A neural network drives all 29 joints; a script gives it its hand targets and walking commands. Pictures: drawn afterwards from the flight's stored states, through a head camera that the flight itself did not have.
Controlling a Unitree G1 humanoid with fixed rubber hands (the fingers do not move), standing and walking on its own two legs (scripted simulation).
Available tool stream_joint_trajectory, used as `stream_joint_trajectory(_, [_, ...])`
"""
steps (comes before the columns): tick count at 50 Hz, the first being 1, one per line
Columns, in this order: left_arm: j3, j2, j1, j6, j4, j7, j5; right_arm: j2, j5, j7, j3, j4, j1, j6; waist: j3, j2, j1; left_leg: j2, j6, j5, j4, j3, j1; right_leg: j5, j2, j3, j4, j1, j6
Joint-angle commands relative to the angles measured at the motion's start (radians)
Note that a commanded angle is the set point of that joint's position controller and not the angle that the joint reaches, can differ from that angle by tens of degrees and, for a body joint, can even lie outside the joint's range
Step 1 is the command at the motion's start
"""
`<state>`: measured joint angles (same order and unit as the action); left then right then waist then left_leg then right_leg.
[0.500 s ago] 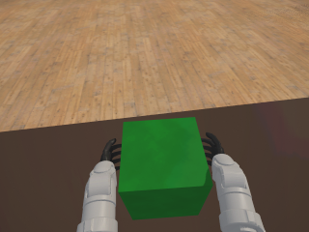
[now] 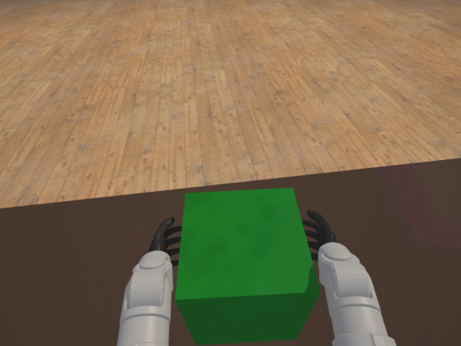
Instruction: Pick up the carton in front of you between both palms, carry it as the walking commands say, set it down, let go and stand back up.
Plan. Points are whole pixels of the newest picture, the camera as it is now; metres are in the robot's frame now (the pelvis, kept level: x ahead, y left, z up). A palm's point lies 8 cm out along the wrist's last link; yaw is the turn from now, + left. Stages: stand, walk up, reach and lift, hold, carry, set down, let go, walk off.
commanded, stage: reach and lift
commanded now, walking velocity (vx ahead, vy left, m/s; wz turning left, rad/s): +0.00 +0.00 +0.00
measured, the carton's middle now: (242, 268) +0.30 +0.00 -0.05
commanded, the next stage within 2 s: hold in 0.04 s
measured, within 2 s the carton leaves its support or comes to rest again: neither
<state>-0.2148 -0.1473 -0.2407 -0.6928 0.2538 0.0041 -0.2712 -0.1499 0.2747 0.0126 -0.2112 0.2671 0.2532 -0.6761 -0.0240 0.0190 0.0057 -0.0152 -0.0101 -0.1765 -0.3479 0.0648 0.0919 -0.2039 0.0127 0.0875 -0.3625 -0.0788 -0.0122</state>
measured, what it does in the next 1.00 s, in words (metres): walks ahead: right foot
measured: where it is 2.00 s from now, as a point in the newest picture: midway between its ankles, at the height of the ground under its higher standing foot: (232, 261)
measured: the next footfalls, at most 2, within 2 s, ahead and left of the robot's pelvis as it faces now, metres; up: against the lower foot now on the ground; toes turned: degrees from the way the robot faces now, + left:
right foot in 0.94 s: +0.17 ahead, -0.09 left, +0.00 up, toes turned -11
left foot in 1.30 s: +0.49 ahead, +0.12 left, +0.00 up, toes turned +10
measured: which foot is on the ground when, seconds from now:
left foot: down 0.00-0.96, up 0.98-1.00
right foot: down 0.00-0.74, up 0.76-0.92, down 0.94-1.00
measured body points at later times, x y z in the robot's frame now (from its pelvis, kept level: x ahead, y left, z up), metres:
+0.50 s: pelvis -0.01 +0.00 +0.00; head -0.04 +0.01 +0.45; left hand +0.29 +0.16 +0.03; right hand +0.29 -0.15 +0.04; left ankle +0.01 +0.13 -0.75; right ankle +0.00 -0.13 -0.75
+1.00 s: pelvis +0.13 +0.00 -0.02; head +0.11 +0.00 +0.43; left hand +0.41 +0.14 +0.08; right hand +0.39 -0.17 +0.08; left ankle +0.02 +0.12 -0.72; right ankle +0.13 -0.08 -0.75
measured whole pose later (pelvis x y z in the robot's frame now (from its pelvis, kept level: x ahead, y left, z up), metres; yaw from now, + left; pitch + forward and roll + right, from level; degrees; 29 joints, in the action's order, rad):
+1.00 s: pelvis +0.13 +0.00 -0.02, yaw -2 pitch +5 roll -2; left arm -0.06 -0.13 -0.07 -1.11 -0.39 0.12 -0.06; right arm -0.13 0.05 -0.12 -0.09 -0.44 0.06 -1.12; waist 0.17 -0.04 -0.03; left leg 0.07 -0.01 -0.46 -0.75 -0.05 0.27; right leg -0.24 0.01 -0.20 -0.50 -0.34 0.06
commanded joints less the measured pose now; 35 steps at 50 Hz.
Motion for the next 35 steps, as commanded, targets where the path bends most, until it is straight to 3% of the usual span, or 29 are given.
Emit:
stream_joint_trajectory(1, [0.537, -0.931, -0.505, 0.028, -0.029, -0.233, 0.246, -0.898, -0.227, 0.224, 0.517, -0.023, 0.433, 0.026, 0.243, -0.028, -0.023, -0.089, -0.004, 0.181, 0.012, -0.002, -0.104, 0.228, 0.083, -0.007, 0.033, 0.038, 0.002])
stream_joint_trajectory(4, [0.562, -0.94, -0.481, 0.021, -0.072, -0.24, 0.257, -0.932, -0.256, 0.226, 0.57, -0.098, 0.488, 0.009, 0.276, -0.012, -0.002, -0.093, 0.001, 0.163, 0.024, -0.001, -0.105, 0.213, 0.088, -0.013, 0.032, 0.056, -0.01])
stream_joint_trajectory(6, [0.592, -0.918, -0.422, -0.002, -0.124, -0.234, 0.276, -0.933, -0.287, 0.22, 0.574, -0.121, 0.426, -0.013, 0.283, -0.01, 0.008, -0.079, -0.002, 0.308, 0.029, 0.012, -0.149, 0.283, 0.09, -0.012, 0.045, 0.058, -0.014])
stream_joint_trajectory(8, [0.582, -0.9, -0.425, -0.026, -0.145, -0.235, 0.275, -0.899, -0.272, 0.211, 0.554, -0.129, 0.398, -0.038, 0.268, -0.03, -0.02, -0.093, -0.006, 0.24, 0.034, 0.007, -0.139, 0.257, 0.079, 0.004, 0.066, 0.072, -0.006])
stream_joint_trajectory(9, [0.583, -0.873, -0.478, -0.027, -0.131, -0.232, 0.258, -0.929, -0.274, 0.208, 0.56, -0.08, 0.445, -0.042, 0.253, -0.012, 0.008, -0.088, 0.005, 0.232, 0.027, 0.005, -0.121, 0.263, 0.081, -0.001, 0.047, 0.079, -0.014])
stream_joint_trajectory(10, [0.582, -0.868, -0.452, -0.032, -0.154, -0.231, 0.268, -0.916, -0.27, 0.202, 0.563, -0.114, 0.401, -0.056, 0.217, 0.003, 0.005, -0.093, 0.012, 0.176, 0.04, 0.001, -0.103, 0.254, 0.079, 0.0, 0.052, 0.077, -0.02])
stream_joint_trajectory(11, [0.521, -0.862, -0.458, -0.038, -0.094, -0.236, 0.25, -0.87, -0.228, 0.206, 0.507, -0.086, 0.398, -0.057, 0.199, 0.0, -0.027, -0.092, 0.009, 0.167, 0.047, 0.0, -0.105, 0.186, 0.085, -0.012, 0.072, 0.048, -0.014])
stream_joint_trajectory(12, [0.536, -0.862, -0.485, -0.038, -0.091, -0.233, 0.239, -0.884, -0.246, 0.205, 0.524, -0.071, 0.423, -0.055, 0.184, -0.044, -0.015, -0.087, 0.005, 0.087, 0.042, -0.003, -0.096, 0.133, 0.07, -0.007, 0.068, 0.045, -0.003])
stream_joint_trajectory(13, [0.557, -0.883, -0.468, -0.038, -0.144, -0.229, 0.249, -0.882, -0.237, 0.211, 0.547, -0.114, 0.408, -0.057, 0.173, 0.008, -0.02, -0.085, 0.006, 0.096, 0.051, -0.001, -0.103, 0.121, 0.083, -0.019, 0.074, 0.026, -0.002])
stream_joint_trajectory(14, [0.526, -0.864, -0.487, -0.041, -0.103, -0.234, 0.237, -0.906, -0.252, 0.211, 0.535, -0.097, 0.46, -0.052, 0.193, -0.01, -0.007, -0.088, 0.007, 0.096, 0.036, -0.008, -0.084, 0.147, 0.068, -0.008, 0.069, 0.049, -0.002])
stream_joint_trajectory(15, [0.538, -0.877, -0.489, -0.037, -0.116, -0.233, 0.252, -0.883, -0.238, 0.207, 0.514, -0.101, 0.445, -0.062, 0.175, 0.008, -0.029, -0.079, 0.018, 0.105, 0.033, -0.004, -0.101, 0.135, 0.077, -0.011, 0.06, 0.027, -0.011])
stream_joint_trajectory(16, [0.521, -0.87, -0.509, -0.034, -0.105, -0.238, 0.25, -0.879, -0.247, 0.211, 0.528, -0.097, 0.465, -0.058, 0.183, -0.008, -0.003, -0.089, 0.008, 0.079, 0.043, -0.008, -0.058, 0.124, 0.077, -0.021, 0.063, 0.075, -0.003])
stream_joint_trajectory(17, [0.542, -0.894, -0.492, -0.033, -0.066, -0.236, 0.25, -0.895, -0.257, 0.212, 0.544, -0.092, 0.484, -0.055, 0.209, -0.009, -0.015, -0.084, 0.007, 0.054, 0.035, -0.004, -0.065, 0.119, 0.074, -0.007, 0.052, 0.099, -0.004])
stream_joint_trajectory(19, [0.516, -0.871, -0.517, -0.029, -0.081, -0.238, 0.231, -0.878, -0.238, 0.217, 0.509, -0.079, 0.536, -0.054, 0.174, 0.002, 0.006, -0.086, 0.015, 0.065, 0.043, -0.01, -0.07, 0.074, 0.089, -0.031, 0.057, 0.017, -0.008])
stream_joint_trajectory(20, [0.532, -0.918, -0.538, -0.036, -0.081, -0.234, 0.258, -0.861, -0.232, 0.22, 0.512, -0.078, 0.48, -0.049, 0.195, -0.021, -0.032, -0.083, 0.004, 0.114, 0.031, 0.003, -0.106, 0.108, 0.085, -0.021, 0.058, 0.014, 0.004])
stream_joint_trajectory(21, [0.539, -0.887, -0.517, -0.027, -0.122, -0.233, 0.252, -0.914, -0.264, 0.218, 0.542, -0.098, 0.492, -0.05, 0.226, -0.015, 0.018, -0.084, 0.01, 0.115, 0.021, -0.006, -0.089, 0.162, 0.07, -0.008, 0.046, 0.057, -0.007])
stream_joint_trajectory(22, [0.523, -0.9, -0.517, -0.032, -0.075, -0.231, 0.252, -0.908, -0.252, 0.214, 0.522, -0.067, 0.52, -0.054, 0.225, 0.038, 0.008, -0.078, 0.017, 0.12, 0.023, 0.011, -0.081, 0.127, 0.086, -0.021, 0.038, 0.066, -0.006])
stream_joint_trajectory(23, [0.528, -0.896, -0.508, -0.033, -0.081, -0.227, 0.234, -0.893, -0.26, 0.215, 0.516, -0.088, 0.533, -0.049, 0.234, -0.005, 0.013, -0.082, 0.012, 0.111, 0.029, -0.009, -0.084, 0.12, 0.083, -0.019, 0.041, 0.076, -0.01])
stream_joint_trajectory(24, [0.544, -0.917, -0.506, -0.032, -0.096, -0.228, 0.256, -0.88, -0.249, 0.219, 0.538, -0.094, 0.479, -0.053, 0.204, -0.035, -0.023, -0.083, -0.001, 0.086, 0.03, -0.003, -0.07, 0.101, 0.089, -0.017, 0.048, 0.058, -0.001])
stream_joint_trajectory(25, [0.548, -0.91, -0.601, -0.042, -0.077, -0.227, 0.253, -0.868, -0.255, 0.217, 0.522, -0.108, 0.601, -0.055, 0.287, -0.083, -0.008, 0.108, 0.009, -0.11, -0.033, -0.001, -0.003, -0.082, -0.103, -0.002, -0.033, -0.069, 0.017])
stream_joint_trajectory(26, [0.546, -0.875, -0.625, -0.03, -0.126, -0.226, 0.265, -0.879, -0.248, 0.221, 0.502, -0.047, 0.538, -0.061, 0.258, -0.096, -0.011, 0.124, 0.017, -0.396, 0.034, 0.065, 0.065, -0.285, -0.053, -0.004, -0.049, -0.132, 0.019])
stream_joint_trajectory(27, [0.553, -0.904, -0.629, -0.038, -0.099, -0.228, 0.273, -0.862, -0.246, 0.208, 0.538, -0.094, 0.568, -0.058, 0.241, -0.058, -0.004, 0.111, 0.026, -0.568, 0.047, 0.069, 0.119, -0.433, -0.043, -0.016, -0.044, -0.169, 0.026])
stream_joint_trajectory(28, [0.597, -0.9, -0.63, -0.041, -0.153, -0.221, 0.299, -0.91, -0.282, 0.207, 0.567, -0.101, 0.54, -0.064, 0.215, -0.026, -0.006, 0.101, 0.018, -0.558, 0.01, 0.043, 0.148, -0.468, -0.054, 0.005, -0.017, -0.197, 0.033])
stream_joint_trajectory(29, [0.606, -0.905, -0.62, -0.051, -0.143, -0.217, 0.31, -0.898, -0.289, 0.201, 0.587, -0.133, 0.572, -0.067, 0.215, -0.012, -0.007, 0.08, 0.011, -0.419, -0.063, -0.004, 0.133, -0.391, -0.068, 0.011, -0.009, -0.212, 0.032])
stream_joint_trajectory(31, [0.664, -0.93, -0.592, -0.081, -0.191, -0.208, 0.355, -0.914, -0.329, 0.182, 0.667, -0.228, 0.564, -0.09, 0.318, 0.098, -0.001, 0.021, -0.006, -0.277, -0.217, -0.089, 0.147, -0.381, -0.123, 0.097, 0.056, -0.141, 0.059])
stream_joint_trajectory(32, [0.673, -0.919, -0.561, -0.103, -0.216, -0.197, 0.338, -0.902, -0.345, 0.181, 0.655, -0.24, 0.567, -0.117, 0.29, 0.071, 0.0, 0.013, -0.009, -0.29, -0.243, -0.11, 0.183, -0.445, -0.157, 0.154, 0.09, -0.17, 0.073])
stream_joint_trajectory(33, [0.678, -0.902, -0.574, -0.125, -0.243, -0.186, 0.34, -0.904, -0.358, 0.176, 0.688, -0.28, 0.603, -0.135, 0.257, 0.132, 0.002, -0.006, -0.005, -0.311, -0.25, -0.129, 0.257, -0.478, -0.185, 0.218, 0.115, -0.141, 0.109])
stream_joint_trajectory(34, [0.689, -0.905, -0.582, -0.142, -0.304, -0.182, 0.363, -0.896, -0.369, 0.17, 0.705, -0.3, 0.566, -0.165, 0.238, 0.177, 0.002, -0.002, -0.008, -0.292, -0.211, -0.141, 0.266, -0.485, -0.193, 0.202, 0.106, -0.161, 0.118])
stream_joint_trajectory(35, [0.707, -0.896, -0.525, -0.175, -0.302, -0.168, 0.367, -0.92, -0.396, 0.162, 0.723, -0.31, 0.562, -0.188, 0.244, 0.132, 0.005, 0.002, -0.006, -0.235, -0.09, -0.162, 0.177, -0.402, -0.173, 0.16, 0.05, -0.19, 0.118])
